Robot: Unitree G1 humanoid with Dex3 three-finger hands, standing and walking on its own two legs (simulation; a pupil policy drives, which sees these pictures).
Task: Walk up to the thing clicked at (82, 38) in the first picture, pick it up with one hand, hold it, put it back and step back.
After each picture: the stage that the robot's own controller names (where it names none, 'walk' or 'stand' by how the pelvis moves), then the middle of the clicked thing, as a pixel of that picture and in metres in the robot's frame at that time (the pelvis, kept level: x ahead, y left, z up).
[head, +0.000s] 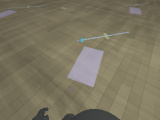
stand; (81, 39) +1.85 +0.23 -0.72
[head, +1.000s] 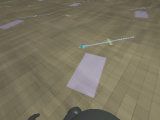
walk; (83, 45) +1.73 +0.29 -0.72
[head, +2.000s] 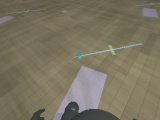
walk; (79, 55) +1.20 +0.26 -0.72
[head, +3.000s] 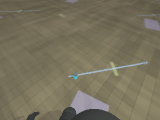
walk; (75, 75) +0.73 +0.19 -0.70
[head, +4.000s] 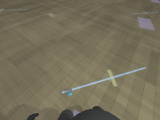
walk; (69, 91) +0.44 +0.17 -0.71
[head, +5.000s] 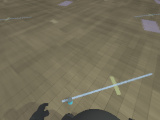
stand; (70, 100) +0.35 +0.20 -0.72
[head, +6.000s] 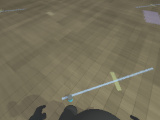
stand; (70, 98) +0.31 +0.20 -0.70
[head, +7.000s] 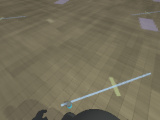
stand; (69, 104) +0.29 +0.19 -0.72
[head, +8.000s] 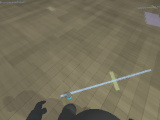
stand; (68, 96) +0.32 +0.17 -0.70
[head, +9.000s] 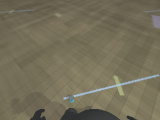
stand; (71, 98) +0.33 +0.18 -0.72
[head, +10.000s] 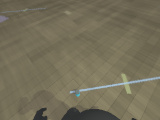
stand; (77, 92) +0.39 +0.16 -0.71
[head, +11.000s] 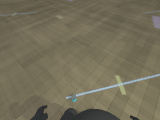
stand; (74, 98) +0.36 +0.16 -0.71
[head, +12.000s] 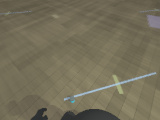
stand; (72, 99) +0.33 +0.16 -0.72
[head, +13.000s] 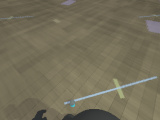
stand; (72, 103) +0.32 +0.15 -0.73
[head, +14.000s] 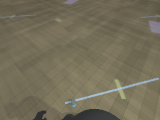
stand; (73, 103) +0.32 +0.14 -0.73
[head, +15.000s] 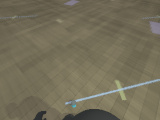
stand; (73, 103) +0.32 +0.14 -0.73
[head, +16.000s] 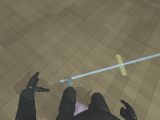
go down; (69, 81) +0.36 +0.16 -0.55
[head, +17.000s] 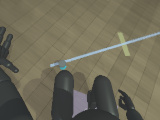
go down; (62, 65) +0.41 +0.22 -0.32
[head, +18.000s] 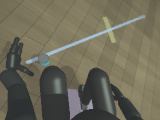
close in; (44, 60) +0.38 +0.25 -0.24
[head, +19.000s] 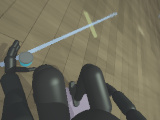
close; (26, 59) +0.37 +0.27 -0.22
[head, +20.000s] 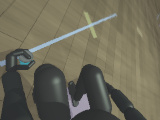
lift; (25, 59) +0.37 +0.27 -0.22
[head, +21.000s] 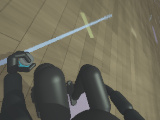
lift; (25, 61) +0.36 +0.26 -0.23
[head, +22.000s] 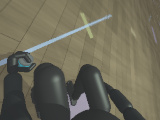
lift; (25, 62) +0.35 +0.27 -0.23
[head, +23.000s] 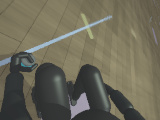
lift; (27, 62) +0.35 +0.26 -0.23
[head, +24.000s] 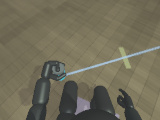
lift; (59, 72) +0.32 +0.20 -0.01
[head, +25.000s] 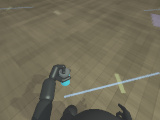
hold; (65, 77) +0.31 +0.17 +0.00
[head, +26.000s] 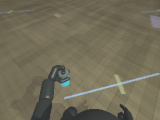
hold; (64, 77) +0.31 +0.17 +0.00
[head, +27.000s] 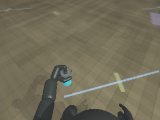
crouch; (66, 77) +0.31 +0.16 -0.01
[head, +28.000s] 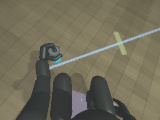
lower; (55, 55) +0.43 +0.22 -0.09
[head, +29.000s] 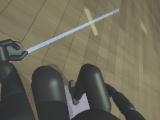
lower; (17, 52) +0.40 +0.31 -0.22
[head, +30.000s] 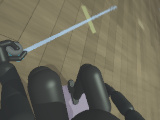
lower; (16, 52) +0.40 +0.30 -0.22
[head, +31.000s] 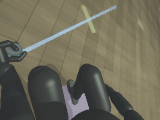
lower; (16, 53) +0.40 +0.31 -0.22
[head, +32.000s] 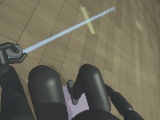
lower; (16, 54) +0.39 +0.31 -0.22
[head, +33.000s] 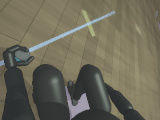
loosen; (22, 57) +0.38 +0.29 -0.22
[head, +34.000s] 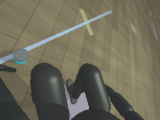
withdraw; (20, 56) +0.38 +0.28 -0.23
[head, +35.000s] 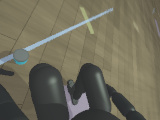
rise; (21, 57) +0.38 +0.28 -0.21
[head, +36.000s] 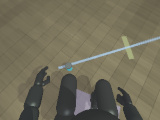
walk; (69, 66) +0.43 +0.20 -0.40
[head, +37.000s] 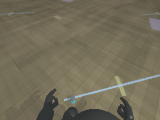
stand; (72, 99) +0.35 +0.15 -0.66
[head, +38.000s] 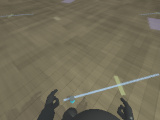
stand; (72, 99) +0.36 +0.16 -0.67
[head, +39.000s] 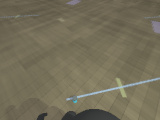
stand; (74, 99) +0.37 +0.14 -0.72
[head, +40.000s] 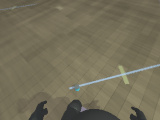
walk; (77, 87) +0.42 +0.16 -0.69
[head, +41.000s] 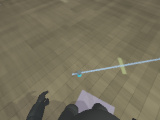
walk; (79, 73) +0.62 +0.11 -0.69
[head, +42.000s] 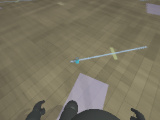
walk; (77, 60) +0.93 +0.21 -0.69
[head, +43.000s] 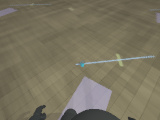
stand; (82, 63) +0.95 +0.11 -0.70
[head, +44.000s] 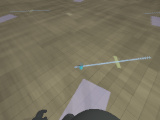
stand; (81, 66) +0.97 +0.13 -0.73
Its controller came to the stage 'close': yes
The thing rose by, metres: 0.72
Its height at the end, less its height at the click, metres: +0.00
